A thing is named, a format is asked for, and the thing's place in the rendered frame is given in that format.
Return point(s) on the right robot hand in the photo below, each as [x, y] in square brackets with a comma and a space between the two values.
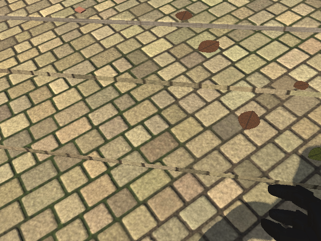
[304, 227]

